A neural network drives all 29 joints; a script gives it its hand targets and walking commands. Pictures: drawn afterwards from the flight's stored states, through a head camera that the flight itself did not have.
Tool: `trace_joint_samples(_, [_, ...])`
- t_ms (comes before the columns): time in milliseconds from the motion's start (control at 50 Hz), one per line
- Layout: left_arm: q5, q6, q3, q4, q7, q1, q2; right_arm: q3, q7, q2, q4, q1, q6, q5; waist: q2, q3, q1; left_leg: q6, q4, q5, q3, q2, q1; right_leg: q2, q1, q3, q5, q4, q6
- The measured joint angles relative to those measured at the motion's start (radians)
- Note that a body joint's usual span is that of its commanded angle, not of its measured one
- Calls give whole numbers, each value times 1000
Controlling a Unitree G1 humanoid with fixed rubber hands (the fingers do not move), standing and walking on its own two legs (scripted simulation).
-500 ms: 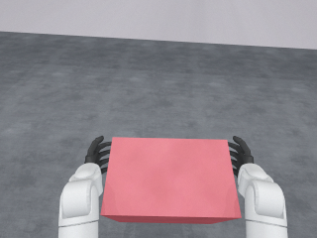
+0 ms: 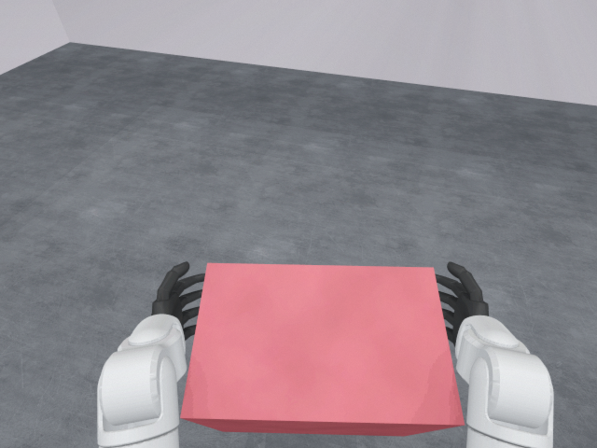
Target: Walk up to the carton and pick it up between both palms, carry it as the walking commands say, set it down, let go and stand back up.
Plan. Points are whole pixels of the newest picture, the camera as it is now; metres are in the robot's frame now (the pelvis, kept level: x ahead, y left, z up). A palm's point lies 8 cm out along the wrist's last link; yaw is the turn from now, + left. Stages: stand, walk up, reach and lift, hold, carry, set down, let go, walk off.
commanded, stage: carry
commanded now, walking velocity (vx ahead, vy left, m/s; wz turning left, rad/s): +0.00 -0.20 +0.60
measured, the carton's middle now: (316, 358) +0.25 -0.02 +0.00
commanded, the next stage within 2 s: none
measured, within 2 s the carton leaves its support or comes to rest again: neither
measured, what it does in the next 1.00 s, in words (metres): steps to the right, turning left: left foot, then right foot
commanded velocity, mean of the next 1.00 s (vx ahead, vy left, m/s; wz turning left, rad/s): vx -0.20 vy -0.04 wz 0.13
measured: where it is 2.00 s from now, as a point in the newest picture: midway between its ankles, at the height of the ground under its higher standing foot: outside the picture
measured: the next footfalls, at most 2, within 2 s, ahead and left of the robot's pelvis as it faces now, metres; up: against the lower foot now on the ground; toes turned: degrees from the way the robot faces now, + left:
left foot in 0.32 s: +0.00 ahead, +0.05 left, +0.00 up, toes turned +22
right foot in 0.58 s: +0.06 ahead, -0.22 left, +0.00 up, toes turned +9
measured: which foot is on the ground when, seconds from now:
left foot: up 0.00-0.30, down 0.32-0.58, up 0.60-0.92, down 0.94-1.00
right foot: down 0.00-0.34, up 0.36-0.56, down 0.58-0.96, up 0.98-1.00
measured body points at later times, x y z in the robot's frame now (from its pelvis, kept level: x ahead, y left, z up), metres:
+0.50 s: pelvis -0.02 -0.09 +0.00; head +0.00 -0.08 +0.45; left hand +0.18 +0.16 +0.06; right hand +0.29 -0.19 +0.07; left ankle -0.04 +0.03 -0.72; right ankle +0.01 -0.21 -0.69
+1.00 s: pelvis -0.13 -0.16 +0.00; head -0.15 -0.16 +0.45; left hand +0.05 +0.09 +0.06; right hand +0.18 -0.24 +0.08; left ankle -0.16 -0.06 -0.73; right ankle +0.00 -0.23 -0.71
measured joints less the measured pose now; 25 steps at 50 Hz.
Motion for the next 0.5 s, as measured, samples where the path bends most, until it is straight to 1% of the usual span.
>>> trace_joint_samples(20, [5,-1,-15,11,4,10,2,0,2,-10,8,9,4,5,-4,4,-5,8,116,-85,31,-5,-35,-10,-1,-14,-12,21,-20])
trace_joint_samples(40, [7,2,-25,16,9,21,5,3,1,-15,15,16,9,10,-9,9,-12,15,232,-123,62,-12,-64,-22,6,-27,-23,28,-35])
trace_joint_samples(80, [6,7,-25,6,12,43,7,10,-3,-14,22,19,14,18,-16,19,-20,20,403,-105,116,-17,-98,-38,26,-51,-32,17,-51])
trace_joint_samples(120, [3,7,-15,-13,12,50,7,18,-7,-10,24,12,8,23,-23,30,-19,20,454,-65,157,-21,-98,-49,36,-74,-34,13,-59])
trace_joint_samples(160, [0,4,-6,-30,12,47,7,22,-9,-9,21,1,0,26,-32,36,-12,23,421,-57,185,-26,-78,-58,32,-100,-44,25,-69])
trace_joint_samples(220, [-2,2,2,-42,11,38,8,22,-11,-5,19,-14,-6,27,-49,32,2,40,293,-69,212,-34,-27,-70,12,-145,-74,67,-83])
trace_joint_samples(280, [-1,4,5,-46,14,29,8,14,-10,2,26,-22,-14,29,-68,29,17,65,119,-57,232,-51,50,-83,-17,-189,-116,131,-92])
trace_joint_samples(300, [0,4,7,-47,15,29,7,12,-10,5,31,-24,-17,29,-72,30,21,72,29,-3,238,-57,88,-86,-26,-201,-131,157,-93])
trace_joint_samples(320, [0,5,11,-47,15,30,10,10,-9,12,40,-28,-21,28,-79,30,23,87,-46,13,236,-64,121,-91,-42,-209,-147,189,-90])
trace_joint_samples(340, [-3,2,16,-42,15,30,18,10,-10,24,54,-30,-31,24,-94,38,22,96,-45,2,232,-73,114,-104,-65,-198,-140,234,-67])
trace_joint_samples(360, [-8,1,22,-37,13,34,28,11,-12,37,66,-30,-38,19,-99,50,20,99,-32,2,226,-73,106,-100,-92,-159,-170,290,-27])
trace_joint_samples(380, [-13,-1,26,-34,10,41,36,14,-16,49,69,-24,-41,13,-95,63,20,99,-31,9,218,-69,105,-87,-120,-110,-217,354,4])
trace_joint_samples(400, [-19,-2,28,-33,7,50,40,18,-19,58,63,-12,-42,8,-89,74,21,95,-41,23,210,-64,109,-74,-145,-66,-244,414,26])
trace_joint_samples(440, [-27,-8,28,-36,2,65,34,29,-23,57,34,19,-41,3,-71,86,24,83,-77,56,191,-51,121,-63,-169,-7,-240,462,52])
trace_joint_samples(500, [-32,-22,22,-59,-1,69,23,30,-22,55,-18,41,-43,4,-46,95,23,61,-114,95,162,-30,124,-60,-149,35,-188,382,68])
